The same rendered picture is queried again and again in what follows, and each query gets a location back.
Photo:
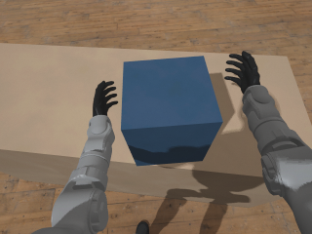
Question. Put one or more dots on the robot right hand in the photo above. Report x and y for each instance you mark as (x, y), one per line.
(248, 72)

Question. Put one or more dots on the pedestal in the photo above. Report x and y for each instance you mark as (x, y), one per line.
(46, 103)

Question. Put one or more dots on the left robot upper arm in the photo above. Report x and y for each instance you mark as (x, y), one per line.
(79, 211)

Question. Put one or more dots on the carton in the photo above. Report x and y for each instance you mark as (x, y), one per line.
(169, 110)

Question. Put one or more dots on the left robot forearm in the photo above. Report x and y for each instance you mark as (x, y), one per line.
(91, 171)

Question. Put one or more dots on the right robot upper arm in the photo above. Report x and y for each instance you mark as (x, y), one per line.
(288, 173)

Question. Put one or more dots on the robot left hand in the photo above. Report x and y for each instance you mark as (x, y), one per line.
(100, 105)

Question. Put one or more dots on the right robot forearm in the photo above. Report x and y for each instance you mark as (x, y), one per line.
(265, 122)

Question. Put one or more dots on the left robot foot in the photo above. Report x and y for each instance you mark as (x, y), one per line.
(142, 228)

